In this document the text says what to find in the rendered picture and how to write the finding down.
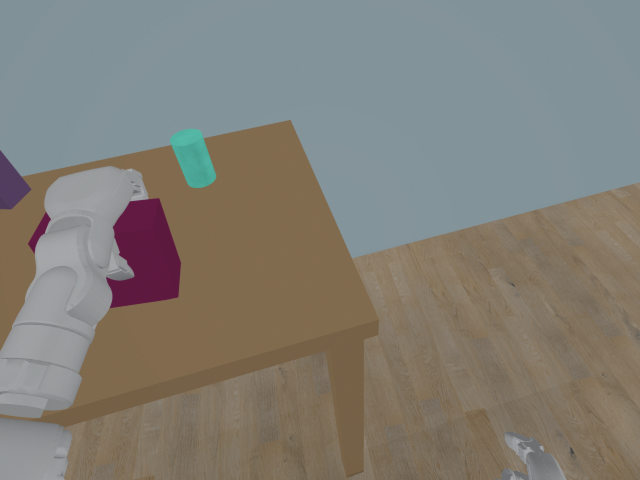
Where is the robot left forearm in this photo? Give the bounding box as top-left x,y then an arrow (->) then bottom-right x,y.
0,210 -> 115,418

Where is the robot left hand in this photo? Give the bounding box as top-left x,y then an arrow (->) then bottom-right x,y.
44,166 -> 149,281

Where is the robot right hand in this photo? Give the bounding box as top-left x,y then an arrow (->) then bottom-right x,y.
494,432 -> 566,480

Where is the sponge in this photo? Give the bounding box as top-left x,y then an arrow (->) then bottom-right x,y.
28,198 -> 181,308

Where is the table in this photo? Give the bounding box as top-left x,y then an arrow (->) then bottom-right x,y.
0,120 -> 379,478

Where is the left robot upper arm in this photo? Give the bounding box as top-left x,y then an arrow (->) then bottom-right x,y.
0,417 -> 72,480

